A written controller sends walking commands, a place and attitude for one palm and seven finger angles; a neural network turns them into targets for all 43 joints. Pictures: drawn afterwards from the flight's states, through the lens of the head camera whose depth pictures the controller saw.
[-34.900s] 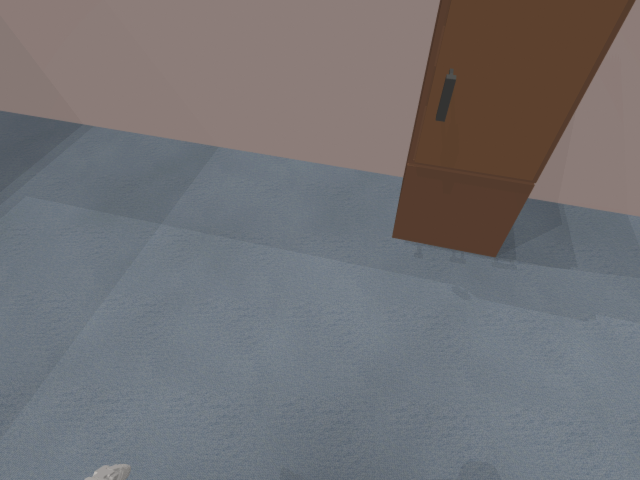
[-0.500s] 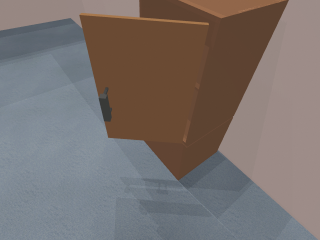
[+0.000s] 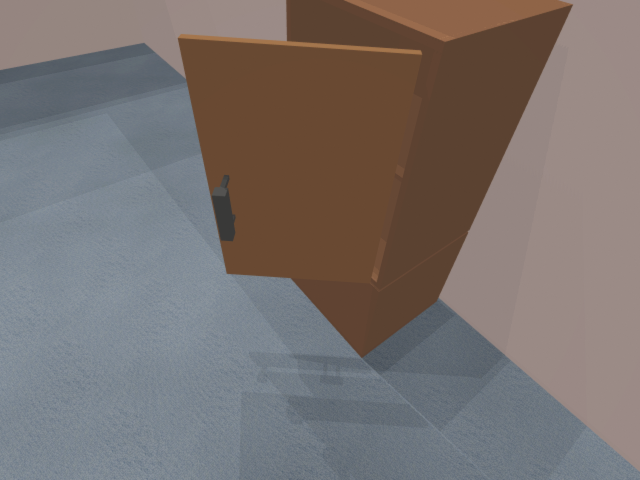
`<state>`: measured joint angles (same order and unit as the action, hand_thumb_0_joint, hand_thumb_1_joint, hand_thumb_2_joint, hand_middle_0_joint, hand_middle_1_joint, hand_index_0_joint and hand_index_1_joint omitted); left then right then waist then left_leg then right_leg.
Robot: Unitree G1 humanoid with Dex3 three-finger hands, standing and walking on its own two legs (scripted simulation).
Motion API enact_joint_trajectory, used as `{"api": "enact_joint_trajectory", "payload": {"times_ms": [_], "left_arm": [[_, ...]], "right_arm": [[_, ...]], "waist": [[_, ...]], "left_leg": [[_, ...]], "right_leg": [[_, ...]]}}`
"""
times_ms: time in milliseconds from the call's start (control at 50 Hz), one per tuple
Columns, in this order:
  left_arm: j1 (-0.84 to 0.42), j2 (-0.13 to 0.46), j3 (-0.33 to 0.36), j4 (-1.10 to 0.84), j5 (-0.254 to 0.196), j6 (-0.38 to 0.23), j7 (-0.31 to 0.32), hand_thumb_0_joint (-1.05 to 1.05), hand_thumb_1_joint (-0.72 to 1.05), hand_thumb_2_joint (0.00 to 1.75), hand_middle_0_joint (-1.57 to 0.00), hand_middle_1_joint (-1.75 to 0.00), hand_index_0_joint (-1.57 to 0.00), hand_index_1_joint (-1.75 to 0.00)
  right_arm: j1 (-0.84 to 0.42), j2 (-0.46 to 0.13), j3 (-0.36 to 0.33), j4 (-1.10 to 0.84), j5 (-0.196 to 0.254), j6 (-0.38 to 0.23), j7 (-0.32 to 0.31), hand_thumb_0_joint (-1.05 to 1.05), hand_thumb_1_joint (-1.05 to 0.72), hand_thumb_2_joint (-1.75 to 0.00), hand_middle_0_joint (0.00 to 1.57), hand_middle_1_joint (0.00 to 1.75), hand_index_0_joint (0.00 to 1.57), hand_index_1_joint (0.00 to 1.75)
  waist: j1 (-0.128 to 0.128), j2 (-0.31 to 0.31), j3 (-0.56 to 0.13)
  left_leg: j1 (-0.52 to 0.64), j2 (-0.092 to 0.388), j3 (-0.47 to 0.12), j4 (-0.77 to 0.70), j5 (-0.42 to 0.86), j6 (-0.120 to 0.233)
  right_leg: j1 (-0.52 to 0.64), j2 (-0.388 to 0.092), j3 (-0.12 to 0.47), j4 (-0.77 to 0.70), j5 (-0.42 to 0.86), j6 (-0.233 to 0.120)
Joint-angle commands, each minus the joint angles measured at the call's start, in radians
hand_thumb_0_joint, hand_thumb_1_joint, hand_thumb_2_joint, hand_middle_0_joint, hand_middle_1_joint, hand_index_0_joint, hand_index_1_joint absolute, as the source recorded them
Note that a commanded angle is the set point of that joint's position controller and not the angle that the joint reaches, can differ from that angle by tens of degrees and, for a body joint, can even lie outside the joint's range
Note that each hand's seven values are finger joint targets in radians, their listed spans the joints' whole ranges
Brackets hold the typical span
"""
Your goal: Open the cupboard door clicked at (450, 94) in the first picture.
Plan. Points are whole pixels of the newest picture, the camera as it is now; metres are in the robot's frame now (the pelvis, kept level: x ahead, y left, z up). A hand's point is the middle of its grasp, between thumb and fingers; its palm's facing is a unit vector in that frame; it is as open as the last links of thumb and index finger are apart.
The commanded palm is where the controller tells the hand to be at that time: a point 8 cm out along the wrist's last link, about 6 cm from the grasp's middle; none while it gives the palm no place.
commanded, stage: come to a stop and stand still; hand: left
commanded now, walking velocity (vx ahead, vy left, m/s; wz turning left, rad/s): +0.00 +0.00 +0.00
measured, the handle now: (226, 207) +0.64 +0.23 -0.08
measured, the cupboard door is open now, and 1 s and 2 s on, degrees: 49 49 49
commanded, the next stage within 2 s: look again from close up in 0.36 s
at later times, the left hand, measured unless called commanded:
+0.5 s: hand out of the picture -0.03 +0.18 -0.18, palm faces +0.03 -0.98 -0.18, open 7.4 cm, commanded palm none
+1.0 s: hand out of the picture +0.00 +0.18 -0.17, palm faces +0.00 -0.98 -0.19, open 7.4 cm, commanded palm none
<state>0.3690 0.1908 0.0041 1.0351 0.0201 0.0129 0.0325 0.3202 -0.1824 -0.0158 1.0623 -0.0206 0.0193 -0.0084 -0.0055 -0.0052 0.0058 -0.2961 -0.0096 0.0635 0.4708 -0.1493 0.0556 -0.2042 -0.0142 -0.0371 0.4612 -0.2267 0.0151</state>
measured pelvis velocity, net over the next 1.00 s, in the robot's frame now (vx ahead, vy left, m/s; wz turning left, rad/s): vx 0.01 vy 0.01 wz -0.02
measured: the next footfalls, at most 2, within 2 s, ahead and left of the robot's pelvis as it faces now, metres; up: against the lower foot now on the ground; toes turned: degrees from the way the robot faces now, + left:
none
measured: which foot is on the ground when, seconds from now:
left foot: down 0.00-1.00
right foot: down 0.00-1.00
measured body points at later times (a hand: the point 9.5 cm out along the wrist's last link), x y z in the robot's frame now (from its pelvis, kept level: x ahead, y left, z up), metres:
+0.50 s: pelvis +0.00 +0.01 +0.00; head -0.01 +0.02 +0.45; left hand -0.03 +0.23 -0.16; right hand +0.02 -0.22 -0.15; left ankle +0.07 +0.08 -0.74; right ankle +0.01 -0.13 -0.74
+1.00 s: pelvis +0.01 +0.01 +0.00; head +0.02 +0.02 +0.45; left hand +0.00 +0.23 -0.16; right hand +0.01 -0.23 -0.15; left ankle +0.07 +0.08 -0.74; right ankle +0.01 -0.13 -0.74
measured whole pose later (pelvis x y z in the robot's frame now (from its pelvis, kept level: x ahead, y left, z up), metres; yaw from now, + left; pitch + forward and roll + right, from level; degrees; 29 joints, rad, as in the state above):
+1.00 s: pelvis +0.01 +0.01 +0.00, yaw -1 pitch -1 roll -1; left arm 0.34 0.16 -0.01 1.08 0.02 -0.01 0.04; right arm 0.27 -0.17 -0.02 1.11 -0.01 0.01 -0.01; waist 0.00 -0.01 0.02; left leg -0.25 -0.03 0.09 0.41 -0.14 0.07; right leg -0.18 -0.03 -0.01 0.41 -0.22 0.03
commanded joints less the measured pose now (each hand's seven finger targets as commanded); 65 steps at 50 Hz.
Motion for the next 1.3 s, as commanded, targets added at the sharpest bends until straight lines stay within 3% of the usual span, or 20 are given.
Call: {"api": "enact_joint_trajectory", "payload": {"times_ms": [0, 260, 340, 860, 1020, 1060, 1120, 1180, 1240, 1280], "left_arm": [[0.055, 0.094, 0.016, -0.028, 0.005, -0.027, 0.009, 0.00, 0.90, 0.90, -0.20, -0.30, -0.20, -0.30], [0.101, 0.061, 0.010, 0.016, 0.010, -0.024, 0.013, 0.00, 0.90, 0.90, -0.20, -0.30, -0.20, -0.30], [0.103, 0.059, 0.010, 0.018, 0.010, -0.028, 0.014, 0.00, 0.90, 0.90, -0.20, -0.30, -0.20, -0.30], [0.062, 0.076, 0.011, 0.019, 0.005, -0.033, 0.014, 0.00, 0.90, 0.90, -0.20, -0.30, -0.20, -0.30], [0.035, 0.084, 0.009, 0.019, 0.003, -0.036, 0.013, 0.00, 0.90, 0.90, -0.20, -0.30, -0.20, -0.30], [0.052, 0.061, 0.007, 0.029, 0.003, -0.034, 0.011, 0.00, 0.90, 0.90, -0.20, -0.30, -0.20, -0.30], [0.066, 0.069, 0.017, 0.025, 0.008, -0.024, 0.006, 0.00, 0.90, 0.90, -0.20, -0.30, -0.20, -0.30], [0.081, 0.094, 0.031, 0.015, 0.007, -0.021, 0.002, 0.00, 0.90, 0.90, -0.20, -0.30, -0.20, -0.30], [0.085, 0.111, 0.049, 0.003, 0.002, -0.023, 0.002, 0.00, 0.90, 0.90, -0.20, -0.30, -0.20, -0.30], [0.079, 0.110, 0.055, -0.007, 0.004, -0.025, 0.002, 0.00, 0.90, 0.90, -0.20, -0.30, -0.20, -0.30]], "right_arm": [[0.000, -0.127, -0.028, -0.041, 0.005, -0.028, -0.006, 0.00, -0.90, -0.90, 0.20, 0.30, 0.20, 0.30], [-0.008, -0.116, -0.031, -0.017, 0.008, -0.023, -0.007, 0.00, -0.90, -0.90, 0.20, 0.30, 0.20, 0.30], [-0.011, -0.114, -0.032, -0.017, 0.010, -0.026, -0.007, 0.00, -0.90, -0.90, 0.20, 0.30, 0.20, 0.30], [-0.018, -0.112, -0.029, 0.006, 0.011, -0.030, -0.006, 0.00, -0.90, -0.90, 0.20, 0.30, 0.20, 0.30], [-0.028, -0.116, -0.025, 0.011, 0.012, -0.037, -0.008, 0.00, -0.90, -0.90, 0.20, 0.30, 0.20, 0.30], [-0.011, -0.093, -0.018, 0.021, 0.009, -0.033, -0.005, 0.00, -0.90, -0.90, 0.20, 0.30, 0.20, 0.30], [-0.004, -0.082, -0.018, 0.013, 0.004, -0.022, -0.002, 0.00, -0.90, -0.90, 0.20, 0.30, 0.20, 0.30], [0.004, -0.068, -0.016, -0.004, 0.002, -0.020, 0.001, 0.00, -0.90, -0.90, 0.20, 0.30, 0.20, 0.30], [0.015, -0.052, -0.016, -0.024, -0.001, -0.029, 0.000, 0.00, -0.90, -0.90, 0.20, 0.30, 0.20, 0.30], [0.032, -0.049, -0.017, -0.033, 0.001, -0.036, 0.001, 0.00, -0.90, -0.90, 0.20, 0.30, 0.20, 0.30]], "waist": [[0.002, 0.017, 0.059], [0.006, 0.031, 0.088], [0.006, -0.005, 0.082], [0.002, -0.001, 0.077], [0.001, -0.004, 0.053], [0.003, -0.001, 0.035], [0.011, -0.038, 0.099], [0.018, -0.088, 0.134], [0.015, -0.139, 0.138], [0.007, -0.112, 0.140]], "left_leg": [[-0.025, 0.122, -0.178, -0.179, -0.279, -0.010], [-0.028, 0.129, -0.195, -0.231, -0.334, -0.013], [-0.010, 0.124, -0.187, -0.214, -0.286, -0.013], [0.039, 0.120, -0.164, -0.207, -0.214, -0.021], [0.069, 0.122, -0.152, -0.190, -0.125, -0.022], [0.074, 0.113, -0.141, -0.181, -0.193, -0.024], [0.007, 0.084, -0.121, -0.132, -0.306, -0.023], [-0.044, 0.046, -0.070, -0.023, -0.286, -0.026], [-0.089, 0.029, -0.007, 0.116, -0.208, -0.036], [-0.064, 0.034, 0.001, 0.111, -0.202, -0.034]], "right_leg": [[-0.064, -0.075, 0.099, -0.113, -0.120, -0.042], [-0.075, -0.065, 0.082, -0.098, -0.105, -0.032], [-0.078, -0.073, 0.094, -0.110, -0.089, -0.034], [-0.070, -0.085, 0.110, -0.138, -0.069, -0.036], [-0.038, -0.091, 0.110, -0.135, 0.003, -0.036], [-0.030, -0.092, 0.113, -0.138, -0.067, -0.037], [-0.068, -0.106, 0.154, -0.165, -0.248, -0.055], [-0.079, -0.150, 0.223, -0.206, -0.347, -0.090], [-0.051, -0.219, 0.295, -0.227, -0.358, -0.142], [-0.063, -0.217, 0.272, -0.190, -0.296, -0.148]]}}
